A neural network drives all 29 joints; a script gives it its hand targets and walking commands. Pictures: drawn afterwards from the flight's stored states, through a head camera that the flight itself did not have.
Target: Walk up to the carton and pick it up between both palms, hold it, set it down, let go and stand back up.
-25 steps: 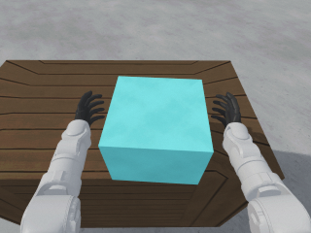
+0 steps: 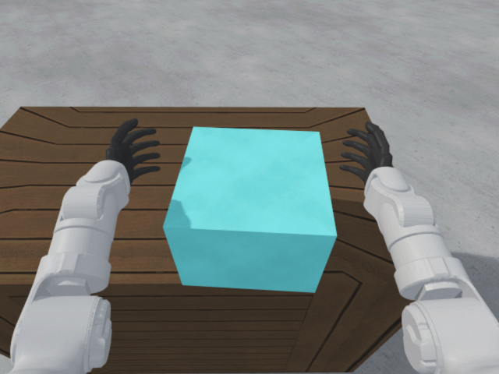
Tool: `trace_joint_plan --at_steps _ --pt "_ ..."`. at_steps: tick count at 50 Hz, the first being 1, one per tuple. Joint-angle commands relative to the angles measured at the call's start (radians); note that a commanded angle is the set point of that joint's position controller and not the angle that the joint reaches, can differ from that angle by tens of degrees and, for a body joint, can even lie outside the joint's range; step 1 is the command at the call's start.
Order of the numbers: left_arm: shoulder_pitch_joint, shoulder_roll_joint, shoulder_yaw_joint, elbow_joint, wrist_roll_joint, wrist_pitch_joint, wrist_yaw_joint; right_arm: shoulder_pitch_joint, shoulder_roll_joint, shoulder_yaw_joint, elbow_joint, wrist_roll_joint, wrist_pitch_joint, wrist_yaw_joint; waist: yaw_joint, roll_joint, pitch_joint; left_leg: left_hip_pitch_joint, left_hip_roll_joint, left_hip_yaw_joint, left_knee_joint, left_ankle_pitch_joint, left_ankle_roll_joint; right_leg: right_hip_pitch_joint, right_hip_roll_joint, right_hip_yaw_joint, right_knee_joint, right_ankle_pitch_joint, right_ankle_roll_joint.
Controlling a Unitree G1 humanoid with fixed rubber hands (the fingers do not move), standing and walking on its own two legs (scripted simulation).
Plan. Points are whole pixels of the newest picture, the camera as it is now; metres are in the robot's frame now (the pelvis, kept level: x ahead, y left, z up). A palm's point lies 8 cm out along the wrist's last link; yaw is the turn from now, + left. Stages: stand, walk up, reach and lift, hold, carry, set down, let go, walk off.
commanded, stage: set down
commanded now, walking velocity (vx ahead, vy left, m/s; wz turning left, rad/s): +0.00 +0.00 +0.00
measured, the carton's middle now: (252, 207) +0.42 +0.01 +0.03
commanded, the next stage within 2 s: none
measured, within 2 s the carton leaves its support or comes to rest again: neither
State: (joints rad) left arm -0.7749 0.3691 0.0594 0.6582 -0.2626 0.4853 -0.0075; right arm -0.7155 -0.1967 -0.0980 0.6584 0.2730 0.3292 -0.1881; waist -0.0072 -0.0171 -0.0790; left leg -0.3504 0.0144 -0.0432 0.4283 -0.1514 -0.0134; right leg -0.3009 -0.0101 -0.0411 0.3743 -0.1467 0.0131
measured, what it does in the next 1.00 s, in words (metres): stands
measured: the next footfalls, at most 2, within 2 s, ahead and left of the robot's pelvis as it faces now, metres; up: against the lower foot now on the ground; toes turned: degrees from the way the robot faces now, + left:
none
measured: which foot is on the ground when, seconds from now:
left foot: down 0.00-1.00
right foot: down 0.00-1.00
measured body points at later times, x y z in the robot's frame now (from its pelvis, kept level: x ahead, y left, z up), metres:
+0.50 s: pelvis -0.01 +0.01 +0.00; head -0.02 +0.03 +0.45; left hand +0.34 +0.25 +0.09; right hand +0.33 -0.20 +0.10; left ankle +0.04 +0.12 -0.74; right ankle +0.02 -0.13 -0.74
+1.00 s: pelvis +0.00 +0.01 +0.00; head -0.01 +0.03 +0.45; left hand +0.28 +0.26 +0.04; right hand +0.25 -0.21 +0.05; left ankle +0.04 +0.12 -0.74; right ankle +0.02 -0.13 -0.74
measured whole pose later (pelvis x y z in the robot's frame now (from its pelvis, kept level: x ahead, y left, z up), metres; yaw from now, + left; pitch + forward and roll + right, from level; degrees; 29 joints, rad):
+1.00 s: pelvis +0.00 +0.01 +0.00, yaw +0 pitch +1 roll -2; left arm -0.01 0.37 0.07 0.17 -0.26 0.27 -0.01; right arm 0.12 -0.20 -0.05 0.03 0.28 0.25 -0.12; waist -0.01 -0.02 -0.05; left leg -0.29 0.01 -0.04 0.43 -0.16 -0.01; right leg -0.22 -0.01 -0.04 0.33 -0.13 0.02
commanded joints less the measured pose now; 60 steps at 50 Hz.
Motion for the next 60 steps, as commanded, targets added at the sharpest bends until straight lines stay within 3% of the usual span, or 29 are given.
trace_joint_plan --at_steps 1,6,8,9,10,12,15,16,17,18,19,20,21,23,24,27,29,31,33,34,36,38,41,42,46,47,52,56,60 --pt "-0.31 0.266 0.152 -0.466 0.076 -0.004 -0.019 -0.256 -0.253 0.001 -0.365 0.075 -0.03 -0.007 -0.043 0.03 -0.48 0.322 -0.036 0.096 -0.028 0.333 -0.01 0.404 0.081 0.013 -0.004 0.367 0.03" --pt "-0.232 0.211 0.133 -0.44 0.075 0.004 -0.026 -0.182 -0.199 -0.016 -0.41 0.044 -0.012 0.009 -0.035 0.024 -0.356 0.237 -0.033 0.097 -0.072 0.142 -0.002 0.369 0.067 0.019 -0.029 0.159 0.007" --pt "-0.046 0.151 0.126 -0.551 0.093 -0.007 -0.026 0.014 -0.191 -0.016 -0.477 0.047 -0.039 0.01 -0.043 0.047 -0.381 0.303 -0.027 0.092 -0.068 0.235 -0.016 0.4 0.078 0.013 -0.029 0.245 -0.001" --pt "-0.198 0.195 0.128 -0.628 0.071 -0.014 -0.021 -0.127 -0.221 -0.046 -0.551 0.04 -0.05 0.006 -0.032 0.072 -0.44 0.296 -0.029 0.097 -0.055 0.268 -0.023 0.382 0.081 0.007 -0.021 0.251 -0.001" --pt "-0.099 0.153 0.1 -0.611 0.059 -0.006 -0.019 -0.054 -0.199 -0.051 -0.529 0.044 -0.048 0.019 -0.049 0.058 -0.383 0.293 -0.029 0.09 -0.052 0.239 -0.028 0.35 0.082 0.005 -0.04 0.216 -0.004" --pt "-0.01 0.157 0.095 -0.698 0.058 -0.02 -0.024 0.042 -0.186 -0.034 -0.613 0.039 -0.062 0.021 -0.031 0.069 -0.39 0.318 -0.031 0.097 -0.056 0.252 -0.033 0.38 0.077 0.011 -0.049 0.217 -0.009" --pt "-0.11 0.19 0.101 -0.669 0.022 -0.023 -0.014 -0.06 -0.171 -0.047 -0.662 0.024 -0.04 0.034 -0.012 0.056 -0.354 0.209 -0.034 0.098 -0.086 0.078 -0.014 0.327 0.063 0.023 -0.053 0.076 -0.016" --pt "0.016 0.163 0.095 -0.704 0.033 -0.034 -0.007 0.071 -0.15 -0.046 -0.647 0.022 -0.042 0.044 -0.016 0.071 -0.32 0.227 -0.029 0.088 -0.093 0.081 -0.022 0.338 0.061 0.021 -0.053 0.08 -0.022" --pt "-0.098 0.204 0.075 -0.738 -0.009 -0.048 0.0 -0.027 -0.185 -0.08 -0.705 0.006 -0.04 0.043 -0.02 0.06 -0.34 0.199 -0.026 0.09 -0.105 0.017 -0.02 0.304 0.061 0.016 -0.05 0.018 -0.018" --pt "-0.025 0.181 0.082 -0.674 -0.004 -0.053 0.002 0.044 -0.137 -0.057 -0.642 0.003 -0.038 0.048 -0.018 0.056 -0.288 0.175 -0.027 0.088 -0.103 -0.008 -0.012 0.304 0.054 0.03 -0.051 0.0 -0.023" --pt "0.065 0.174 0.087 -0.767 0.003 -0.059 0.001 0.145 -0.154 -0.061 -0.699 0.016 -0.049 0.052 -0.012 0.081 -0.339 0.235 -0.024 0.083 -0.107 0.027 -0.02 0.325 0.058 0.025 -0.054 0.039 -0.03" --pt "0.038 0.184 0.079 -0.708 -0.006 -0.066 -0.002 0.125 -0.136 -0.051 -0.692 -0.006 -0.049 0.051 -0.016 0.04 -0.297 0.21 -0.029 0.082 -0.105 0.022 -0.016 0.323 0.055 0.031 -0.056 0.039 -0.024" --pt "-0.025 0.174 0.057 -0.676 -0.015 -0.066 -0.001 0.064 -0.147 -0.067 -0.668 -0.015 -0.034 0.053 -0.022 0.058 -0.295 0.184 -0.024 0.079 -0.115 -0.044 -0.011 0.278 0.056 0.034 -0.055 -0.025 -0.028" --pt "0.302 0.109 0.079 -0.74 0.031 -0.079 -0.008 0.39 -0.107 -0.023 -0.663 0.004 -0.061 0.054 -0.014 0.048 -0.275 0.267 -0.025 0.077 -0.119 0.053 -0.007 0.355 0.053 0.039 -0.065 0.084 -0.028" --pt "0.164 0.13 0.057 -0.809 0.001 -0.082 -0.012 0.257 -0.133 -0.06 -0.725 -0.009 -0.067 0.049 -0.028 0.055 -0.33 0.268 -0.025 0.084 -0.109 0.077 -0.021 0.323 0.063 0.033 -0.062 0.078 -0.026" --pt "0.312 0.115 0.071 -0.777 0.013 -0.108 -0.005 0.39 -0.094 -0.02 -0.722 0.0 -0.084 0.062 0.0 0.056 -0.244 0.26 -0.025 0.081 -0.112 0.068 -0.016 0.315 0.062 0.037 -0.073 0.05 -0.035" --pt "0.244 0.118 0.055 -0.792 0.005 -0.109 -0.009 0.337 -0.118 -0.047 -0.753 -0.022 -0.086 0.058 -0.008 0.089 -0.237 0.246 -0.019 0.077 -0.127 0.037 -0.024 0.285 0.06 0.033 -0.078 0.007 -0.038" --pt "0.176 0.158 0.055 -0.772 -0.034 -0.128 -0.005 0.256 -0.111 -0.043 -0.84 -0.031 -0.086 0.061 0.01 0.057 -0.255 0.185 -0.024 0.085 -0.128 -0.039 -0.01 0.264 0.056 0.038 -0.078 -0.051 -0.041" --pt "0.371 0.13 0.074 -0.816 -0.015 -0.153 -0.001 0.446 -0.093 -0.013 -0.868 -0.014 -0.119 0.061 0.027 0.036 -0.259 0.231 -0.026 0.086 -0.127 0.039 -0.007 0.293 0.058 0.038 -0.073 0.025 -0.034" --pt "0.376 0.117 0.052 -0.824 -0.014 -0.156 -0.005 0.471 -0.113 -0.031 -0.85 -0.021 -0.122 0.062 0.0 0.051 -0.278 0.258 -0.025 0.079 -0.116 0.067 -0.012 0.28 0.062 0.033 -0.067 0.05 -0.036" --pt "0.466 0.083 0.044 -0.786 -0.016 -0.164 -0.01 0.549 -0.092 -0.016 -0.839 -0.018 -0.123 0.069 0.008 0.046 -0.217 0.249 -0.021 0.069 -0.122 0.04 -0.016 0.27 0.064 0.037 -0.085 0.012 -0.042" --pt "0.371 0.143 0.054 -0.82 -0.02 -0.185 -0.009 0.491 -0.087 -0.027 -0.873 -0.026 -0.135 0.065 0.024 0.07 -0.234 0.237 -0.024 0.089 -0.13 0.007 -0.013 0.234 0.055 0.037 -0.088 -0.04 -0.039" --pt "0.526 0.106 0.041 -0.825 -0.022 -0.222 -0.009 0.625 -0.054 0.004 -0.902 -0.024 -0.159 0.07 0.032 0.043 -0.171 0.247 -0.022 0.085 -0.139 -0.014 -0.013 0.246 0.052 0.045 -0.098 -0.048 -0.041" --pt "0.489 0.1 0.03 -0.805 -0.025 -0.226 -0.011 0.599 -0.078 -0.01 -0.894 -0.034 -0.156 0.07 0.013 0.058 -0.178 0.242 -0.019 0.07 -0.136 -0.043 -0.019 0.225 0.053 0.045 -0.093 -0.069 -0.043" --pt "0.495 0.132 0.032 -0.777 -0.038 -0.273 -0.018 0.633 -0.051 -0.024 -0.898 -0.054 -0.16 0.071 0.023 0.041 -0.147 0.21 -0.017 0.058 -0.152 -0.163 -0.004 0.187 0.034 0.061 -0.092 -0.158 -0.038" --pt "0.609 0.124 0.04 -0.766 -0.033 -0.289 -0.022 0.754 -0.031 0.001 -0.903 -0.044 -0.166 0.07 0.028 0.02 -0.124 0.227 -0.02 0.066 -0.148 -0.134 0.004 0.205 0.031 0.062 -0.098 -0.131 -0.035" --pt "0.703 0.119 0.011 -0.785 -0.043 -0.343 -0.022 0.845 -0.032 0.002 -0.925 -0.042 -0.211 0.074 0.021 0.048 -0.118 0.249 -0.017 0.057 -0.134 -0.106 -0.004 0.178 0.029 0.064 -0.083 -0.112 -0.036" --pt "0.683 0.151 0.019 -0.841 -0.038 -0.379 -0.02 0.802 -0.042 0.007 -0.987 -0.045 -0.25 0.078 0.047 0.057 -0.129 0.244 -0.014 0.064 -0.123 -0.074 -0.016 0.167 0.033 0.072 -0.087 -0.121 -0.038" --pt "0.793 0.117 -0.002 -0.823 -0.021 -0.4 -0.013 0.918 -0.029 0.036 -0.911 -0.045 -0.265 0.091 0.044 0.076 -0.048 0.253 -0.011 0.046 -0.135 -0.093 -0.022 0.168 0.03 0.072 -0.094 -0.138 -0.038"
